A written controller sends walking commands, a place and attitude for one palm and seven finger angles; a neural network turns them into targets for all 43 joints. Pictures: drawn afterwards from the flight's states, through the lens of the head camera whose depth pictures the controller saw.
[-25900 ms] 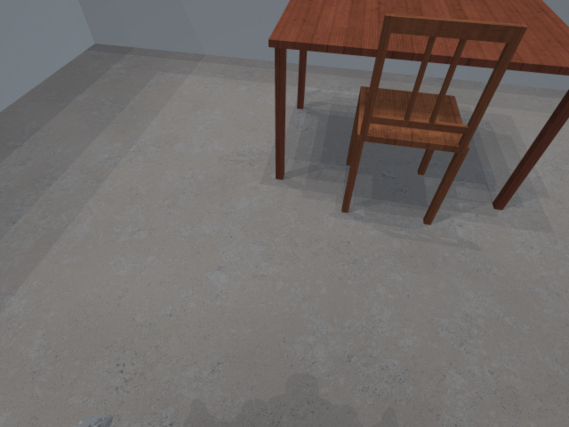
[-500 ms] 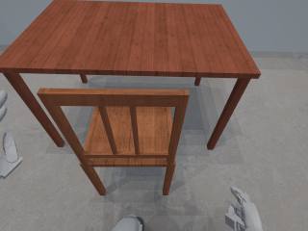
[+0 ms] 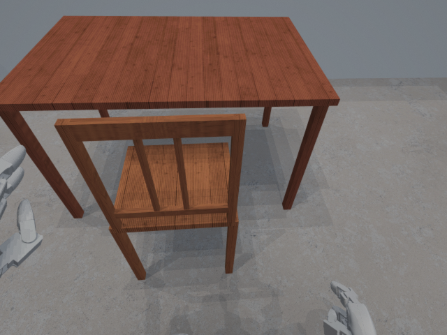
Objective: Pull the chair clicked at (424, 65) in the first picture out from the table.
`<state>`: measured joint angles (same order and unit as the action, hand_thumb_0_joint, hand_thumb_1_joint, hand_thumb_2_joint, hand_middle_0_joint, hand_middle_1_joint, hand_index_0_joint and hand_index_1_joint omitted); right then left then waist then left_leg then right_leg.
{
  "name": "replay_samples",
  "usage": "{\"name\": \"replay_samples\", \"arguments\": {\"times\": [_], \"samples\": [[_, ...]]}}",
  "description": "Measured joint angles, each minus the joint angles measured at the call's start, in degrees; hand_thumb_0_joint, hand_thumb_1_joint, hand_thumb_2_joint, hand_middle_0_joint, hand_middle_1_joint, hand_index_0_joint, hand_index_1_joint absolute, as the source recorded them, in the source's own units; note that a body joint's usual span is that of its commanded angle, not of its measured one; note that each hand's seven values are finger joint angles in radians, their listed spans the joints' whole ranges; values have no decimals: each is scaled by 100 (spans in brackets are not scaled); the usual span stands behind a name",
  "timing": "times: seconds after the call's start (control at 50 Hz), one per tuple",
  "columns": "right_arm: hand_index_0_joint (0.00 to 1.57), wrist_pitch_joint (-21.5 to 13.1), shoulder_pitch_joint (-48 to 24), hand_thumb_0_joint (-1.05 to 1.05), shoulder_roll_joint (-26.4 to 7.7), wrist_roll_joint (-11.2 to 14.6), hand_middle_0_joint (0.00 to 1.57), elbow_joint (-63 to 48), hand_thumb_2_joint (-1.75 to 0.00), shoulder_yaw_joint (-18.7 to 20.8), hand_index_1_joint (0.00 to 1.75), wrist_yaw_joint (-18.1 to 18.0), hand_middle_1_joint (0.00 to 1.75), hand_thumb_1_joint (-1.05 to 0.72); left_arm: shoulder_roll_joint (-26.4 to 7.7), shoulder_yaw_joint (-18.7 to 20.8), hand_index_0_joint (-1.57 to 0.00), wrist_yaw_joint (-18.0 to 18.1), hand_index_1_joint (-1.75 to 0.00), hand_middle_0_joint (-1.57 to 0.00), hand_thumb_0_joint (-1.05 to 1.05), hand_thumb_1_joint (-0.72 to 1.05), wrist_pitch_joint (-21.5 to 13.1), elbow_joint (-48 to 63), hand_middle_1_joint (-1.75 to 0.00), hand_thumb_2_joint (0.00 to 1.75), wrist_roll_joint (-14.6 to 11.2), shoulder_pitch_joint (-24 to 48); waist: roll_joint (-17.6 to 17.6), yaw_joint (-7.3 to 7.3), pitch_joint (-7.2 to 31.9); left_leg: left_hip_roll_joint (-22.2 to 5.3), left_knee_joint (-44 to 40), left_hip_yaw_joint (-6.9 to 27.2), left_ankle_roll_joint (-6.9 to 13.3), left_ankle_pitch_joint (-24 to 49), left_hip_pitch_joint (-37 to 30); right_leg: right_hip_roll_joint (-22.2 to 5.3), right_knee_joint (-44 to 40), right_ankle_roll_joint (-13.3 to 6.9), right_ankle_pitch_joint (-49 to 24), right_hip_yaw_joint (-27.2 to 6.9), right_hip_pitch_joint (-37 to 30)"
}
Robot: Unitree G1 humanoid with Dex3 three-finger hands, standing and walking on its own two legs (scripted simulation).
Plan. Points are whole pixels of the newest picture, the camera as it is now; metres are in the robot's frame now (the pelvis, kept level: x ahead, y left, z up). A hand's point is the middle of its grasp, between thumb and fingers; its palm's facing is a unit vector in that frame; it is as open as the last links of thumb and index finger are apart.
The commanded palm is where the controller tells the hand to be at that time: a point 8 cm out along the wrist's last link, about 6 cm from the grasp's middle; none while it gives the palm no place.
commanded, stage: stop stepping back and stand still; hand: left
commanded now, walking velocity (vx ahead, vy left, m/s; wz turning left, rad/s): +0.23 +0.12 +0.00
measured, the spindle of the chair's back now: (148, 178) +0.50 +0.24 -0.08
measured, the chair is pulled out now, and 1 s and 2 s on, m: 0.16 0.16 0.16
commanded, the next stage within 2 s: let the arm hang, fingers relaxed in 0.58 s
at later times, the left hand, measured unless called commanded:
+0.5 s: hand out of the picture +0.14 +0.28 +0.16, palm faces +0.51 -0.77 -0.40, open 7.5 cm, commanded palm +0.09 +0.32 +0.18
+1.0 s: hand out of the picture +0.01 +0.19 -0.18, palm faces +0.09 -0.98 -0.17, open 7.1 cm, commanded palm none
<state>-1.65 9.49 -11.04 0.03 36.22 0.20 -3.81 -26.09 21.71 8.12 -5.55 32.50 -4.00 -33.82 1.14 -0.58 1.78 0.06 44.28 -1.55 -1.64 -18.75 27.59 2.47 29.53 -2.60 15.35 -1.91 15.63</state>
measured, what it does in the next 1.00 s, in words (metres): steps on the spot: left foot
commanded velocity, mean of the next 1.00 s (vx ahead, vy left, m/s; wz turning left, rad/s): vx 0.05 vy -0.01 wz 0.00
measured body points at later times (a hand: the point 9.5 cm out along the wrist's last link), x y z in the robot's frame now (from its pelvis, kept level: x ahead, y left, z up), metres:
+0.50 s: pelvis -0.04 +0.01 +0.00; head -0.06 +0.01 +0.45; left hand +0.11 +0.32 +0.19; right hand +0.13 -0.21 -0.09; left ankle -0.02 +0.13 -0.74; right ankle +0.00 -0.09 -0.74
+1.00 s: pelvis -0.04 +0.01 +0.00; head -0.01 +0.04 +0.44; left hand +0.01 +0.24 -0.17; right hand +0.05 -0.24 -0.14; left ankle -0.02 +0.13 -0.74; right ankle +0.00 -0.09 -0.74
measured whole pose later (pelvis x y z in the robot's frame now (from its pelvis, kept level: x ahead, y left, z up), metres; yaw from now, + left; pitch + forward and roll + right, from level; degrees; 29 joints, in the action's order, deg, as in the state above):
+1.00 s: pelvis -0.04 +0.01 +0.00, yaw +4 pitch +0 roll +0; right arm 1.1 11.6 -12.8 -1.9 53.6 -0.1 -0.7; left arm -9.9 1.5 1.8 3.6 -53.1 1.0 -13.2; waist 2.5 0.7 -3.9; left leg 1.0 32.0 1.6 0.5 -14.5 17.2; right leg 0.4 31.4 -0.8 14.2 1.7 16.9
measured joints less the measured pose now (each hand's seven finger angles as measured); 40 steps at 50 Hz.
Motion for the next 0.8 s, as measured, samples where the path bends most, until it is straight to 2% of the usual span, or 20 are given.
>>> {"name": "replay_samples", "arguments": {"times": [0.04,0.08,0.12,0.22,0.36,0.54,0.68,0.72,0.76,0.8], "samples": [[20,2,217,1,-123,25,20,22,-89,-8,30,-77,30,-90,35,23,-21,78,-30,-22,1,88,60,-207,-31,89,8,-42,-18,90,140,3,-496,18,65,73,-495,-35,-63,32,-56,21,-1],[20,-74,427,1,-331,43,20,36,-89,46,30,-143,30,-90,99,-6,-21,137,-30,-22,1,88,117,-357,-31,89,15,8,-255,180,242,-158,-1183,188,188,168,-1026,77,-80,62,-76,188,30],[20,-128,497,1,-396,83,20,202,-89,143,30,-194,30,-90,137,-32,-21,165,-30,-22,2,88,135,-480,-31,89,20,154,-258,230,172,-148,-1372,297,194,291,-1155,47,-105,90,-112,298,-3],[19,-316,647,2,-381,51,20,231,-89,100,29,-216,30,-90,228,2,-21,190,-30,-21,2,88,28,-388,-30,89,63,-35,-61,191,-34,-53,-1652,213,165,534,-1370,-55,-387,156,-377,214,-204],[20,-582,652,2,-159,2,20,242,-89,-22,29,-135,30,-90,272,19,-21,178,-30,-21,2,88,-311,-476,-31,89,183,115,-90,75,-31,-44,-1638,227,205,551,-1371,-68,-460,192,-460,236,-253],[20,-586,390,1,26,-37,20,247,-89,-172,30,-28,30,-90,549,-115,-21,141,-30,-21,2,89,-252,-788,-30,89,165,427,-274,-28,45,-132,-1449,260,169,499,-1312,12,-444,133,-456,285,-286],[20,-532,245,1,-49,-15,20,156,-89,-135,30,-32,30,-90,520,-147,-21,122,-30,-21,2,88,-180,-666,-30,89,105,362,-234,-41,-72,-129,-1543,263,167,494,-1360,9,-596,150,-484,283,-361],[20,-715,134,1,-208,-44,20,453,-89,-3,30,202,30,-90,394,-420,-20,-129,-30,-21,1,89,-352,-1512,-30,89,355,777,-274,-76,-38,-45,-1394,309,192,471,-1160,-76,-325,172,-373,344,-134],[20,-544,-58,1,-421,-89,20,791,-89,70,30,353,30,-90,415,-864,-20,-436,-30,-20,1,89,-72,-2927,-30,89,476,1377,-353,-104,-9,62,-1185,325,233,405,-969,-184,57,203,-183,368,117],[20,-303,-220,1,-553,-127,20,1015,-89,95,30,410,30,-90,572,-1258,-20,-610,-30,-20,1,89,318,-4440,-30,89,530,1845,-396,-49,-38,144,-1017,310,271,339,-855,-267,365,233,-29,358,289]]}}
